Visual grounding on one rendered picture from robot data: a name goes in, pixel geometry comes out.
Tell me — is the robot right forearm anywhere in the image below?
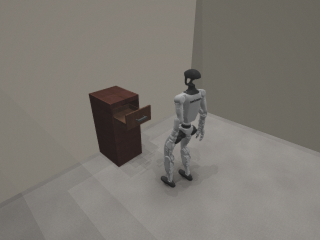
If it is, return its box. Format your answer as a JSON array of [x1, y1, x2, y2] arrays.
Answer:
[[198, 112, 207, 129]]

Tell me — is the robot right hand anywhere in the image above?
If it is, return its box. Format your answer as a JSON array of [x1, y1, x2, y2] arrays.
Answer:
[[195, 127, 205, 141]]

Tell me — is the drawer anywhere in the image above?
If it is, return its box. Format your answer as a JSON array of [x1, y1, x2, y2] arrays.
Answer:
[[112, 103, 151, 131]]

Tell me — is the robot left hand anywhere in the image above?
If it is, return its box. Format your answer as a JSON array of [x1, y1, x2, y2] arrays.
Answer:
[[165, 141, 175, 156]]

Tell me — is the handle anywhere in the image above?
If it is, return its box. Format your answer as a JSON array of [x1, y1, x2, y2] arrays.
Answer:
[[135, 115, 148, 122]]

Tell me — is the left robot shin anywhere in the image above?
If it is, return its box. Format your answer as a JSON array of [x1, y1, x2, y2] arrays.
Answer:
[[163, 156, 174, 182]]

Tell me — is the robot right upper arm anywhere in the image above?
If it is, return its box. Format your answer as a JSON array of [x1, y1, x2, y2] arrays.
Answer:
[[197, 89, 207, 115]]

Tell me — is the robot left forearm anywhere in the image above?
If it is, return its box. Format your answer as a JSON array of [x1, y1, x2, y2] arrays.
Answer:
[[169, 117, 181, 143]]

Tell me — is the robot left upper arm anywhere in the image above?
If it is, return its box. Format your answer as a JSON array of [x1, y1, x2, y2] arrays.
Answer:
[[174, 93, 185, 124]]

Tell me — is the cabinet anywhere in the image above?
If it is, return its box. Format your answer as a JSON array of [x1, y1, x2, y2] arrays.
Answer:
[[89, 86, 142, 167]]

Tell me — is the robot torso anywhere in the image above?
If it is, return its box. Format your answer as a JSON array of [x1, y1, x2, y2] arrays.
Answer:
[[179, 87, 202, 139]]

